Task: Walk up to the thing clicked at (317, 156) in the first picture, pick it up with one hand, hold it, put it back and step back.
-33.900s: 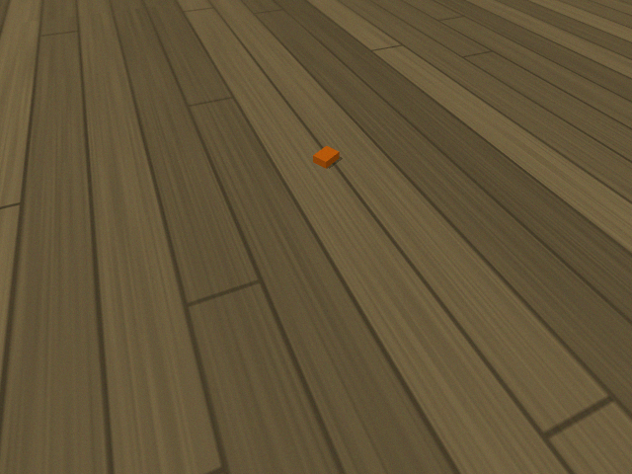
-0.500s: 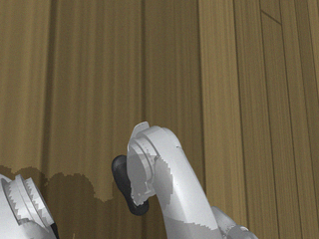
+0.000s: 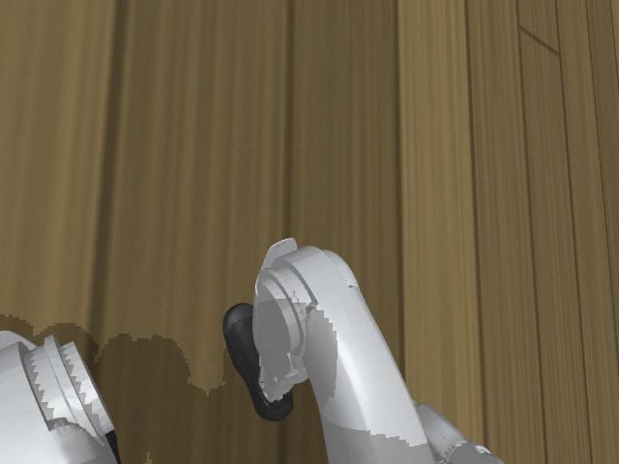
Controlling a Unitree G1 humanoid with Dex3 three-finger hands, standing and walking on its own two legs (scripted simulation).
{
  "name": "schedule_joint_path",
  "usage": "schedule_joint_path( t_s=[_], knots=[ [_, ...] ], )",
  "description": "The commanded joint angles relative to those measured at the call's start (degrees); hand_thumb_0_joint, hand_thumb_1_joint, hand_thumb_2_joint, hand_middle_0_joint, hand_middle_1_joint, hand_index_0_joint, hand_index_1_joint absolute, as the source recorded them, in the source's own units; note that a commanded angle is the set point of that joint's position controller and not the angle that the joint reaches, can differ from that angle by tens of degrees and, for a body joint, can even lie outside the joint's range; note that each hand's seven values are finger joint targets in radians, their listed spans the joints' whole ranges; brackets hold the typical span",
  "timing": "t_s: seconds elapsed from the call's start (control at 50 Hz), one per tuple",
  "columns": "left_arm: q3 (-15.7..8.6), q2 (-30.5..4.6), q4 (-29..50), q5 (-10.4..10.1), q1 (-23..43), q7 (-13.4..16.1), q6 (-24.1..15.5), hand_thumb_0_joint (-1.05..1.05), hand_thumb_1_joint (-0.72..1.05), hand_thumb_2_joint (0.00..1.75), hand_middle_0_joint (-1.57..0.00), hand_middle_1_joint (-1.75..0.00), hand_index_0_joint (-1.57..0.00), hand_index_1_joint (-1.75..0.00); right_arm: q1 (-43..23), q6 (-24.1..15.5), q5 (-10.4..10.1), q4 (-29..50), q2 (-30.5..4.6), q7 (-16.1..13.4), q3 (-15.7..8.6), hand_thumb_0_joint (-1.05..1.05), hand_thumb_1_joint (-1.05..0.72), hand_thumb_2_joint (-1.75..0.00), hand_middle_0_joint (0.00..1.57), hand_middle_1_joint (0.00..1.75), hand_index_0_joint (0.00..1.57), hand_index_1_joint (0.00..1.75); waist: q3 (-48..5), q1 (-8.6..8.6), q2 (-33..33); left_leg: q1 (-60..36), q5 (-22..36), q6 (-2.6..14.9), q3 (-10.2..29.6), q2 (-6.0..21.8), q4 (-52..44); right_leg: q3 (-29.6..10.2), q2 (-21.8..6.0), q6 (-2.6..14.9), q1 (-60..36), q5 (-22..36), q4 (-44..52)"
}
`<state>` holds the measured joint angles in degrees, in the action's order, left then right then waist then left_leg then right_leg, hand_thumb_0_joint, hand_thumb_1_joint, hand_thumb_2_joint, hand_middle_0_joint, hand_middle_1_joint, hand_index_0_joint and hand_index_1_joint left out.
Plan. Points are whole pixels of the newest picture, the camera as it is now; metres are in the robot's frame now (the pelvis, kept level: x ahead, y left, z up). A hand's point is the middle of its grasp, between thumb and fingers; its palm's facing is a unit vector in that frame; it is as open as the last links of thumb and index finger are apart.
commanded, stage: settle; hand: left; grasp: from above
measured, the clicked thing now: out of the picture +0.46 +0.42 -0.28
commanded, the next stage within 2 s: lift in 0.54 s
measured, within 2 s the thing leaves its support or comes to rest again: neither
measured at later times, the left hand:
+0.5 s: hand out of the picture +0.44 +0.42 -0.15, palm faces -0.44 -0.14 -0.89, open 11.0 cm
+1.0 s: hand out of the picture +0.41 +0.40 -0.07, palm faces -0.46 -0.19 -0.87, open 10.8 cm
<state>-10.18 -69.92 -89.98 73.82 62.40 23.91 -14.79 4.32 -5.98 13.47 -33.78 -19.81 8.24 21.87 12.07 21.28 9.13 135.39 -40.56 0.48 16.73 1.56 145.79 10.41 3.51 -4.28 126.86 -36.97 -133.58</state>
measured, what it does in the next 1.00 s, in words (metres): rises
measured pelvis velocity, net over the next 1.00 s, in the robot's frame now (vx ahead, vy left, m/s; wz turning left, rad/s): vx -0.01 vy -0.01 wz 0.13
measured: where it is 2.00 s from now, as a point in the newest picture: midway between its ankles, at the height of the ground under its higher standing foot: (192, 427)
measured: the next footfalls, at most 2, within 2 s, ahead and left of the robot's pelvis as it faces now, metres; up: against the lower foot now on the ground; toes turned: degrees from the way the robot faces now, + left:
none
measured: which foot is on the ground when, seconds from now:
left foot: down 0.00-1.00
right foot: down 0.00-1.00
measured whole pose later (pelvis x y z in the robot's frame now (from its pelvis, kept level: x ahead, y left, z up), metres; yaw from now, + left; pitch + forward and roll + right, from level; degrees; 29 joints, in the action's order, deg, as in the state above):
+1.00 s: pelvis -0.01 -0.01 +0.05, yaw +8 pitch +34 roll -11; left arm -7.8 -50.8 -59.6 62.4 49.5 -1.1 -10.4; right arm 10.9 5.9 4.6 -33.1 -17.8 5.4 7.2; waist -1.1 12.4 -1.3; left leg 130.4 -36.7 0.9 8.8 0.7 131.9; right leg 4.8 0.1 -3.2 123.9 -36.6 -125.5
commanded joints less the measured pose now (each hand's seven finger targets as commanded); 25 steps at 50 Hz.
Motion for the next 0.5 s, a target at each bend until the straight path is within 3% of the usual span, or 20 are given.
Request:
schedule_joint_path(
  t_s=[0.0,0.02,0.06,0.08,0.1,0.12,0.14,0.18,0.22,0.28,0.3,0.38,0.46,0.48],
  knots=[
    [-2.42,-19.38,14.60,-1.42,14.25,0.16,1.04,0.00,0.31,0.62,-0.71,-0.68,-0.74,-0.65,11.97,1.28,-0.23,-0.22,-20.48,-1.11,-8.16,0.00,-0.89,-0.90,0.20,0.30,0.20,0.30,-42.12,1.65,-40.16,-35.87,20.36,-1.06,-6.38,2.97,-14.57,5.07,1.22,5.85,-18.27,15.85,10.18],
    [-3.48,-20.28,16.57,-1.57,14.17,-0.52,1.16,0.00,0.33,0.63,-0.73,-0.68,-0.75,-0.66,12.58,1.46,-0.33,-0.75,-19.80,-1.01,-8.56,0.00,-0.90,-0.90,0.20,0.30,0.20,0.30,-44.38,0.75,-41.85,-37.27,21.38,-1.06,-6.67,3.00,-14.86,4.74,1.25,5.74,-19.48,16.42,10.30],
    [-2.95,-18.14,18.60,-2.72,13.83,-2.26,1.43,0.00,0.36,0.62,-0.75,-0.67,-0.77,-0.65,12.02,1.83,-0.68,0.49,-20.13,-0.97,-9.39,0.00,-0.90,-0.90,0.20,0.30,0.20,0.30,-44.81,0.17,-41.13,-36.85,21.32,-1.20,-6.70,2.54,-15.10,4.98,1.13,6.30,-18.33,15.91,10.50],
    [-4.85,-19.39,17.92,-2.93,11.10,-2.76,1.69,0.00,0.37,0.64,-0.76,-0.68,-0.78,-0.66,12.99,2.32,-0.81,-0.19,-20.09,-0.97,-9.96,0.00,-0.90,-0.90,0.20,0.30,0.20,0.30,-45.24,-0.48,-41.08,-36.51,20.79,-1.07,-6.97,2.49,-15.56,4.88,1.05,6.25,-19.01,15.52,10.74],
    [-3.99,-17.62,20.14,-3.31,11.21,-3.74,1.79,0.00,0.39,0.64,-0.78,-0.68,-0.80,-0.65,13.09,2.57,-0.94,0.89,-19.71,-0.91,-10.41,0.00,-0.90,-0.90,0.20,0.30,0.20,0.30,-46.16,-0.75,-40.82,-36.80,20.67,-0.91,-7.15,2.32,-15.97,4.62,1.03,6.16,-19.27,15.45,11.00],
    [-1.55,-13.80,22.03,-3.75,12.12,-5.00,1.78,0.00,0.41,0.63,-0.78,-0.68,-0.81,-0.65,12.53,2.68,-1.32,1.53,-18.97,-0.78,-10.68,0.00,-0.89,-0.90,0.20,0.30,0.20,0.30,-45.87,-0.71,-40.68,-36.66,20.18,-0.93,-7.21,2.10,-16.51,4.64,0.97,6.25,-18.51,15.10,11.21],
    [-3.65,-15.78,19.87,-3.58,10.02,-5.64,2.21,0.00,0.45,0.63,-0.80,-0.68,-0.84,-0.65,13.48,3.28,-1.54,0.27,-19.82,-0.96,-11.56,0.00,-0.89,-0.90,0.20,0.30,0.20,0.30,-45.54,-1.16,-39.77,-36.25,20.08,-0.94,-7.05,2.11,-16.86,4.83,0.91,6.34,-17.80,14.81,11.12],
    [-0.84,-11.78,23.00,-4.66,11.11,-8.00,2.23,0.00,0.45,0.63,-0.81,-0.67,-0.84,-0.64,13.56,3.73,-2.27,1.04,-18.72,-0.85,-12.06,0.00,-0.89,-0.90,0.20,0.30,0.20,0.30,-45.06,-1.10,-38.79,-35.17,19.28,-0.56,-7.52,1.83,-17.03,4.22,0.84,6.19,-17.45,14.41,11.91],
    [-3.17,-13.68,22.08,-4.56,8.13,-9.40,2.80,0.00,0.48,0.63,-0.82,-0.68,-0.86,-0.65,15.37,4.68,-2.89,0.63,-19.29,-1.08,-13.21,0.00,-0.89,-0.89,0.20,0.30,0.20,0.30,-44.69,-1.81,-36.60,-34.82,19.79,-0.48,-7.37,1.64,-17.76,3.92,0.61,6.35,-17.36,14.39,11.93],
    [-0.01,-7.75,25.28,-5.56,11.50,-11.39,2.32,0.00,0.55,0.62,-0.89,-0.65,-0.92,-0.62,14.85,5.77,-3.69,1.87,-18.62,-1.26,-13.91,0.00,-0.89,-0.90,0.20,0.30,0.20,0.30,-44.01,-0.88,-34.88,-34.04,18.18,-0.35,-7.38,1.19,-18.38,3.76,0.33,6.71,-15.96,13.41,12.66],
    [1.79,-5.62,27.24,-6.03,12.46,-11.96,1.98,0.00,0.55,0.60,-0.88,-0.64,-0.92,-0.61,14.67,5.85,-4.01,1.66,-17.69,-1.37,-13.78,0.00,-0.89,-0.89,0.20,0.30,0.20,0.30,-43.94,-1.48,-34.66,-34.02,16.56,-0.32,-7.42,1.14,-18.87,3.60,0.32,6.77,-14.94,12.23,12.85],
    [-0.25,-8.90,28.78,-5.92,12.96,-12.65,0.98,0.00,0.58,0.61,-0.91,-0.62,-0.94,-0.59,15.21,6.83,-4.64,0.86,-17.25,-1.74,-14.52,0.00,-0.89,-0.89,0.20,0.30,0.20,0.30,-47.68,-3.01,-35.07,-34.35,15.58,-0.23,-8.21,0.74,-19.69,2.85,0.16,6.43,-16.47,12.18,12.59],
    [0.66,-6.22,29.77,-5.41,15.91,-12.53,0.48,0.00,0.58,0.62,-0.93,-0.59,-0.95,-0.57,14.84,7.60,-5.21,0.90,-16.90,-2.12,-15.35,0.00,-0.89,-0.89,0.20,0.30,0.20,0.30,-46.98,-2.57,-36.08,-36.59,14.54,-0.46,-7.33,0.29,-20.92,2.86,-0.36,6.85,-12.32,11.07,12.59],
    [0.51,-7.14,30.07,-5.00,16.92,-12.22,0.38,0.00,0.57,0.61,-0.93,-0.59,-0.95,-0.57,14.77,7.68,-5.30,0.72,-16.49,-2.20,-15.32,0.00,-0.89,-0.89,0.20,0.30,0.20,0.30,-48.45,-2.92,-36.32,-36.93,14.22,-0.28,-7.87,0.56,-20.99,2.54,-0.27,6.61,-12.72,11.16,12.50]
  ],
)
